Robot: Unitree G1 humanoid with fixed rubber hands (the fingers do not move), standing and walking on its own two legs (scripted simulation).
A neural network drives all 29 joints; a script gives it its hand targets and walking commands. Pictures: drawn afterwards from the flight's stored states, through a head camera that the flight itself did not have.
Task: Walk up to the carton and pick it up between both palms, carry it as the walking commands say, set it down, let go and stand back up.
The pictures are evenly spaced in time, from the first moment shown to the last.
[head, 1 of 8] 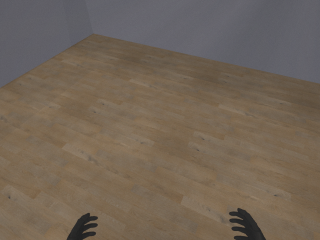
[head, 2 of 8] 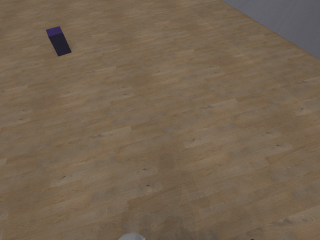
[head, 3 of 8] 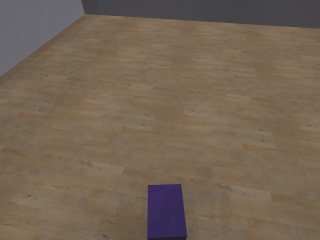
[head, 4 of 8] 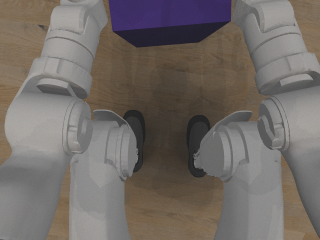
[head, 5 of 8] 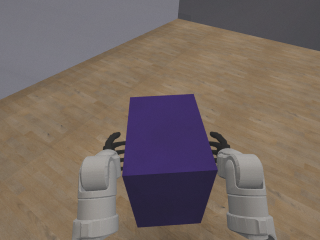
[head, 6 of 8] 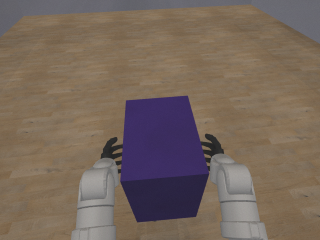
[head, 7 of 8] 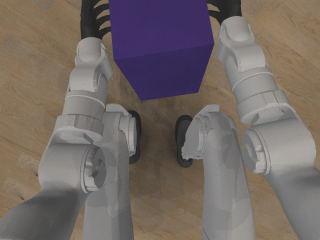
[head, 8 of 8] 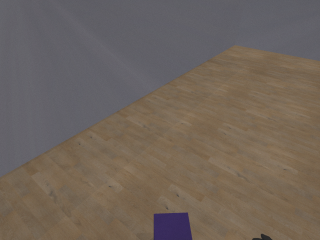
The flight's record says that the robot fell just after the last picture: no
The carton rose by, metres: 0.67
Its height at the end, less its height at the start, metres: +0.00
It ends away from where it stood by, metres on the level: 1.73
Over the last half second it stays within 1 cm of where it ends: yes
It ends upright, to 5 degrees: yes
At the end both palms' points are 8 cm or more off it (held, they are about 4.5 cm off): yes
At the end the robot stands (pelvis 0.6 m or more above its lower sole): yes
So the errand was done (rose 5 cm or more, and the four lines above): yes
